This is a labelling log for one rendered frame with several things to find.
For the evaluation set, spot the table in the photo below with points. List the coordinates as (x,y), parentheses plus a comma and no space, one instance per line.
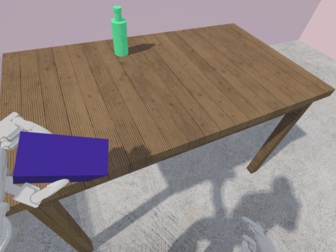
(173,92)

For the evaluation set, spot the robot right hand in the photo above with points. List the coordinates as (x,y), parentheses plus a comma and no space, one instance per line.
(262,244)

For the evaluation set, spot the robot left hand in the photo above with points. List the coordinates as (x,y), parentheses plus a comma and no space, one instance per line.
(10,128)

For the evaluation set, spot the sponge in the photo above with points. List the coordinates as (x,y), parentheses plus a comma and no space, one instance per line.
(46,158)

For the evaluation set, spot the robot left forearm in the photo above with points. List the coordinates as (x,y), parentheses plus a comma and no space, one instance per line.
(5,226)

